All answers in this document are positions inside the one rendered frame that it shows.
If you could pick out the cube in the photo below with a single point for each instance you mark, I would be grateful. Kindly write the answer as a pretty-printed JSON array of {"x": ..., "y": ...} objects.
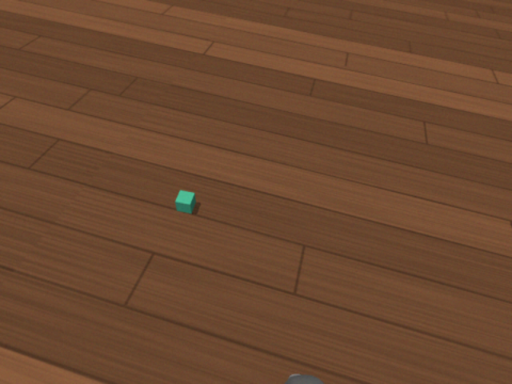
[{"x": 185, "y": 201}]

